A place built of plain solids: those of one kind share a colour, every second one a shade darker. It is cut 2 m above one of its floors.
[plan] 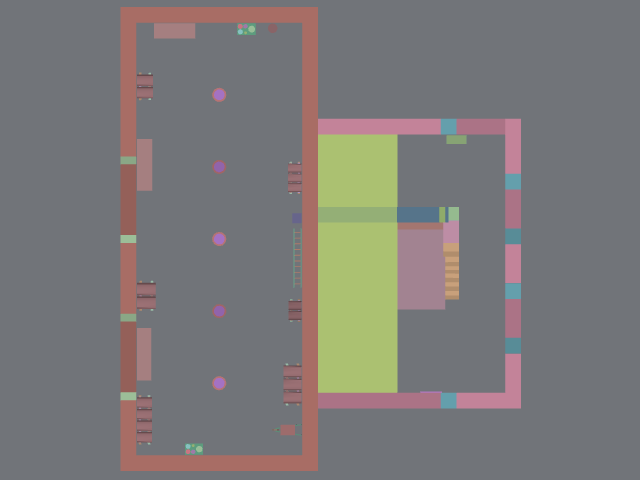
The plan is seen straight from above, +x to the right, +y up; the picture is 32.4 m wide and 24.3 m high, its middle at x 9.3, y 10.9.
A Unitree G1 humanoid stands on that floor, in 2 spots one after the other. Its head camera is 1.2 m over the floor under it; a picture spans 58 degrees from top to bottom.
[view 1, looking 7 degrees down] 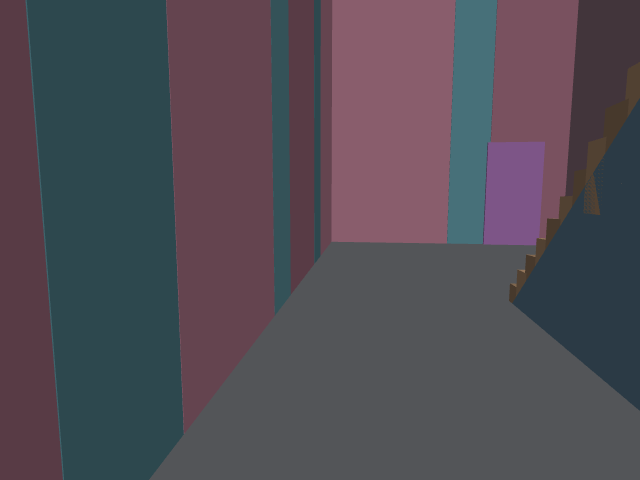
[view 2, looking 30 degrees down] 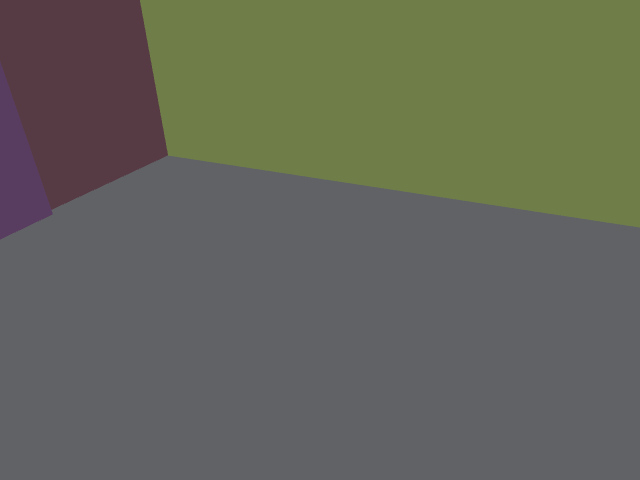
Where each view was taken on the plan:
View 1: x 17.78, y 12.58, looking -83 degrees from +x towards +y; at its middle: wall_vestibule_under_light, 7.45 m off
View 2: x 15.98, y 5.65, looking -158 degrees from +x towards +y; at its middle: ground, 2.40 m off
